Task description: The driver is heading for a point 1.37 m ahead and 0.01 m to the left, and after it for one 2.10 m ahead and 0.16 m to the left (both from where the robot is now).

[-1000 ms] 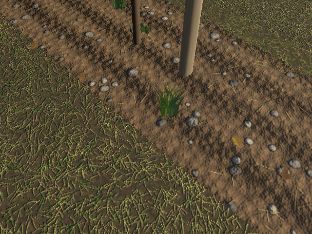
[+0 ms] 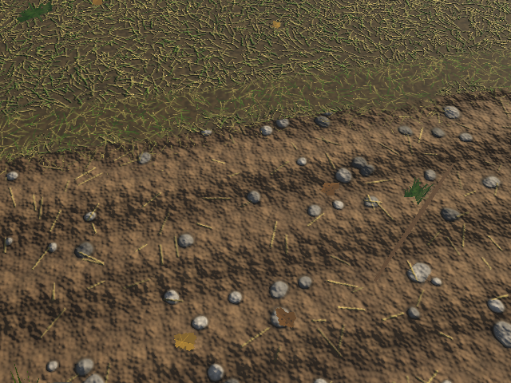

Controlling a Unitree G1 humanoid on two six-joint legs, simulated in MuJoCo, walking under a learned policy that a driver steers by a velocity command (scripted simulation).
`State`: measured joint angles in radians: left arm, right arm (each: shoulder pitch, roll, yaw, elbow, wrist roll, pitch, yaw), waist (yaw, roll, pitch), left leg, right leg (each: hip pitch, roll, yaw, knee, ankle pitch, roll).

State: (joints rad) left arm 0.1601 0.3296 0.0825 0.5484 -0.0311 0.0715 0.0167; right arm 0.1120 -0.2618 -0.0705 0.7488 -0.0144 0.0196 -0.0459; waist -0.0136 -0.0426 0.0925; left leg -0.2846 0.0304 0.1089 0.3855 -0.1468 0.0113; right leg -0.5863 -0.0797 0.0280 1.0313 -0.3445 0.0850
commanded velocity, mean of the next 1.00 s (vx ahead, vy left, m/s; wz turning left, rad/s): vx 0.17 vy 0.00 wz -0.19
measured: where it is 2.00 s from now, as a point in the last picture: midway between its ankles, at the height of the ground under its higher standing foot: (184, 172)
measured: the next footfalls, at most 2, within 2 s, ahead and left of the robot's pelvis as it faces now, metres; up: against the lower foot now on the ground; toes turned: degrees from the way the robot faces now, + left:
right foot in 0.16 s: +0.04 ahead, -0.15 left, +0.00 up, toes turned -13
left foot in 0.56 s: +0.12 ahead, +0.07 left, +0.00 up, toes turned -17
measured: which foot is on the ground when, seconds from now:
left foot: down 0.00-0.16, up 0.18-0.54, down 0.56-0.84, up 0.86-1.00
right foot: up 0.00-0.14, down 0.16-1.00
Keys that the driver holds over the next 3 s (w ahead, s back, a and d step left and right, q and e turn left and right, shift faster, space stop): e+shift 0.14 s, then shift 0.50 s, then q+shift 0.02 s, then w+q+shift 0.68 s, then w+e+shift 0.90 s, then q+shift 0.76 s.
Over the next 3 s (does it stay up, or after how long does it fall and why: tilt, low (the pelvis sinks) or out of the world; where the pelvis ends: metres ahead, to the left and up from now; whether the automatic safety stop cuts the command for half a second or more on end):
stays up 1.57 0.17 -0.02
